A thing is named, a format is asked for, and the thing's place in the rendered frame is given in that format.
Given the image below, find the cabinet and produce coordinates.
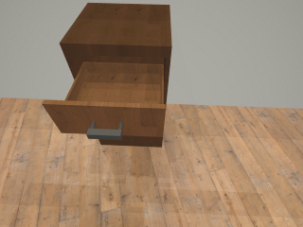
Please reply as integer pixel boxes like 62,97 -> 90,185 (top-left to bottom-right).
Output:
60,3 -> 172,148

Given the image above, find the handle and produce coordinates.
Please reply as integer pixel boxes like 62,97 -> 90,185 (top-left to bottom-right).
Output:
86,120 -> 123,140

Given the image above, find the drawer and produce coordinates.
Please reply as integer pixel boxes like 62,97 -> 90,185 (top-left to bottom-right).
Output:
42,61 -> 166,137

